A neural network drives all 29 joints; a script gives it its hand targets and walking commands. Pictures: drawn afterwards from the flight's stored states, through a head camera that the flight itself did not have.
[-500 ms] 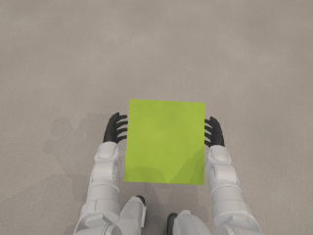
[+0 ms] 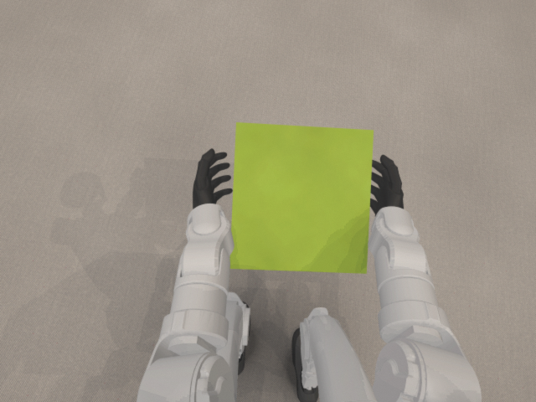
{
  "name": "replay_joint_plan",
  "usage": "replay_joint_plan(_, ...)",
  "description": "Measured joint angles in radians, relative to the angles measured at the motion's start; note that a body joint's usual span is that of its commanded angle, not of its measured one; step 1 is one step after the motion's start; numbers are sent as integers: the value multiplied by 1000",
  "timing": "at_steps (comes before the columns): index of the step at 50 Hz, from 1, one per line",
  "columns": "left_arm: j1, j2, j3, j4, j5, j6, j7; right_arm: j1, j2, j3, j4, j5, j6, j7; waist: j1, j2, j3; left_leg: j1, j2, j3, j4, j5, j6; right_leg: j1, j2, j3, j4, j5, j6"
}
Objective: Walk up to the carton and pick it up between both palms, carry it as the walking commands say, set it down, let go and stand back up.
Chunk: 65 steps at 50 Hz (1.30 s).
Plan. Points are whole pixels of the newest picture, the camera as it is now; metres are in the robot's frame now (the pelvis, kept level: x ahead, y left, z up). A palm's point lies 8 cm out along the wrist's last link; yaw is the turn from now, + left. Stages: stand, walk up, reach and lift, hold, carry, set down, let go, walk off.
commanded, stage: set down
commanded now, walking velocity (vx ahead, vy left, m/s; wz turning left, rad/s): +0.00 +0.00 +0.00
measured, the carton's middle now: (291, 197) +0.43 -0.01 -0.14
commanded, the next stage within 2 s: none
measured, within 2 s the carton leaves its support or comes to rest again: neither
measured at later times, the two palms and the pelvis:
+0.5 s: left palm (211, 197) +0.42 +0.13 -0.14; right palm (364, 203) +0.43 -0.14 -0.14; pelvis +0.01 -0.03 -0.06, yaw -2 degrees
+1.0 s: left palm (212, 201) +0.44 +0.14 -0.23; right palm (343, 205) +0.45 -0.13 -0.23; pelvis -0.02 +0.00 -0.14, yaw -5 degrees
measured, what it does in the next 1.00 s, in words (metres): lowers itself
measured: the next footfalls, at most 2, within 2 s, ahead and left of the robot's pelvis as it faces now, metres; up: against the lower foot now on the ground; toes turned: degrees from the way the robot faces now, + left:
none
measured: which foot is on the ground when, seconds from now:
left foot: down 0.00-1.00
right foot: down 0.00-1.00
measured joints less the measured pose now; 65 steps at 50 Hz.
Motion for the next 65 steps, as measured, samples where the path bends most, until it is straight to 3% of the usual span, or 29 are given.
replay_joint_plan(5,-73,21,40,31,28,33,-13,-75,1,-29,39,-29,24,-14,13,0,-16,-77,0,-10,75,-21,-11,-76,5,-12,81,-28,-7)
replay_joint_plan(11,-120,71,60,74,32,52,-53,-100,20,-6,39,-25,48,-70,34,4,-42,-168,10,-26,140,-45,-31,-166,20,-30,144,-51,-23)
replay_joint_plan(21,-117,126,21,101,-44,20,-89,-63,18,71,2,51,31,-124,51,13,-89,-297,17,-54,233,-84,-56,-290,36,-57,230,-91,-41)
replay_joint_plan(28,-153,149,42,143,-51,-3,-107,-110,0,90,43,55,12,-142,73,-3,-81,-336,-8,-89,284,-109,-90,-347,67,-33,274,-92,-32)
replay_joint_plan(31,-173,155,54,161,-47,-2,-111,-138,-12,93,69,53,14,-145,79,-1,-67,-357,-4,-88,302,-113,-80,-366,73,-32,285,-89,-27)
replay_joint_plan(39,-240,170,40,167,-74,7,-71,-235,-51,81,131,42,-4,-136,69,14,-24,-449,-20,-79,380,-112,-62,-446,62,-32,359,-101,-6)
replay_joint_plan(50,-340,169,19,139,-88,35,-7,-334,-101,65,127,73,14,-117,62,16,29,-603,-27,-52,514,-117,-37,-591,61,-18,497,-121,27)
replay_joint_plan(65,-457,213,50,168,-78,66,-21,-468,-132,72,162,71,50,-137,80,12,94,-742,-23,-61,635,-111,-62,-741,75,-39,637,-122,13)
